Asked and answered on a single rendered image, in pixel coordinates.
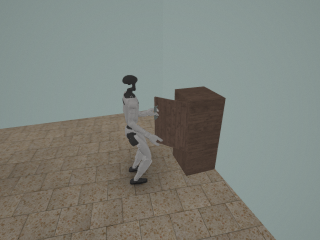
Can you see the robot right foot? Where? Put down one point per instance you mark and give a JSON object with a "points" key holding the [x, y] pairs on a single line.
{"points": [[139, 181]]}

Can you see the cupboard door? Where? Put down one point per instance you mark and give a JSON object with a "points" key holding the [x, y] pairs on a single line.
{"points": [[172, 122]]}

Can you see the robot right forearm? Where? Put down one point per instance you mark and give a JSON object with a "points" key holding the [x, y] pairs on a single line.
{"points": [[139, 129]]}

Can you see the robot left hand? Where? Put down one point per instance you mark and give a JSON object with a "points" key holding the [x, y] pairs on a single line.
{"points": [[151, 113]]}

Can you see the handle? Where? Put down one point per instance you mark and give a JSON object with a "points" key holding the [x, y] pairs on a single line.
{"points": [[155, 110]]}

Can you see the robot left forearm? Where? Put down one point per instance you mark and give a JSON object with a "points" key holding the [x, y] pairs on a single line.
{"points": [[142, 113]]}

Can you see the robot torso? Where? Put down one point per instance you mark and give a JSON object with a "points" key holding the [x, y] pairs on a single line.
{"points": [[129, 130]]}

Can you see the right robot upper arm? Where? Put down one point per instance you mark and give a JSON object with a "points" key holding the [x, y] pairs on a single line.
{"points": [[132, 106]]}

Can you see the robot right hand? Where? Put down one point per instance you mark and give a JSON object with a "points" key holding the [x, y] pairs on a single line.
{"points": [[154, 138]]}

